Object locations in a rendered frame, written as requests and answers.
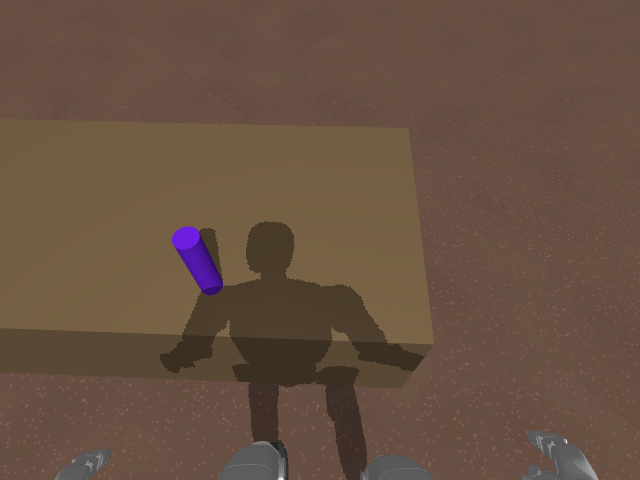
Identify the can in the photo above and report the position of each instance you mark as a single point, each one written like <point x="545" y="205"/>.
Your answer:
<point x="192" y="249"/>

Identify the left robot hand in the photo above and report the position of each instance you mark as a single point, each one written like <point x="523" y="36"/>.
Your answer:
<point x="85" y="465"/>

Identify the right robot hand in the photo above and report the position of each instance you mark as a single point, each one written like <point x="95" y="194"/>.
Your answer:
<point x="569" y="462"/>

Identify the left robot foot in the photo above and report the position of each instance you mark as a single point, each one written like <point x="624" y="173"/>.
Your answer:
<point x="281" y="449"/>

